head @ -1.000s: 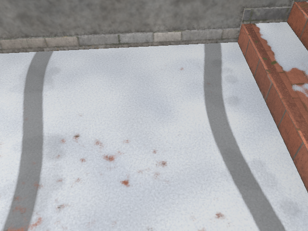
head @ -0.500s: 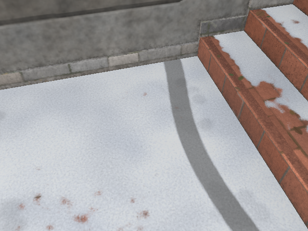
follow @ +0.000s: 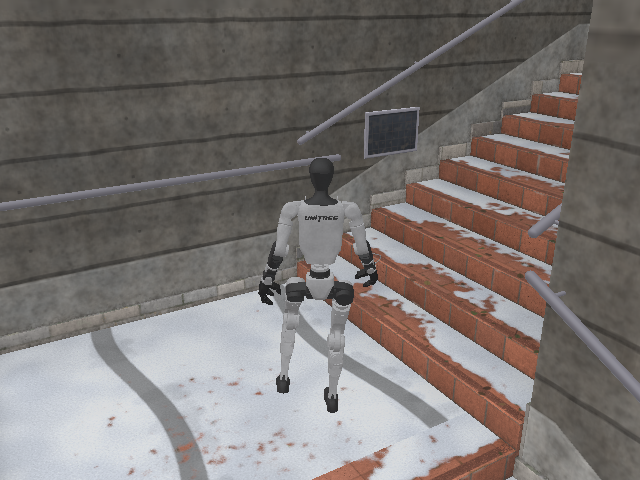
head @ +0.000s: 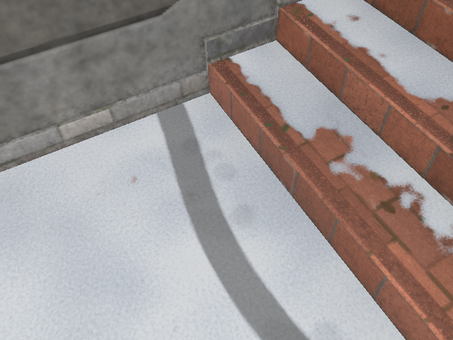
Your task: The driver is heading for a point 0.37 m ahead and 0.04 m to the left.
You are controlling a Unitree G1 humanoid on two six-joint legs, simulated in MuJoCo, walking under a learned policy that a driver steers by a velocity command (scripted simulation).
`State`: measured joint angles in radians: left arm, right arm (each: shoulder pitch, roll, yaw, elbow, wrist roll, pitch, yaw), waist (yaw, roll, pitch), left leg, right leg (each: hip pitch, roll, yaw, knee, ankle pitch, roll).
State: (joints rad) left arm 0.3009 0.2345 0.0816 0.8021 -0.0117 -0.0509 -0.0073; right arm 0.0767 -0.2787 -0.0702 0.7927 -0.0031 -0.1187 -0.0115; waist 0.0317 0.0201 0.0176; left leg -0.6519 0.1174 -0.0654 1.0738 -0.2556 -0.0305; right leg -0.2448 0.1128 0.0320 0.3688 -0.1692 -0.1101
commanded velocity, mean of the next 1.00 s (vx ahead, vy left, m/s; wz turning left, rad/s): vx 0.22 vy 0.00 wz -0.17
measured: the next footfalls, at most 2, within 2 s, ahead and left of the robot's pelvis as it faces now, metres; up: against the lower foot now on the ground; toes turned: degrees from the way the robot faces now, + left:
left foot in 0.26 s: +0.34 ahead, +0.14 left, +0.00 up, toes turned -7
right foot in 0.66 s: +0.36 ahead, -0.11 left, +0.00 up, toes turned -6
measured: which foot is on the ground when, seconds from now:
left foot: up 0.00-0.24, down 0.26-1.00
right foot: down 0.00-0.26, up 0.28-0.64, down 0.66-1.00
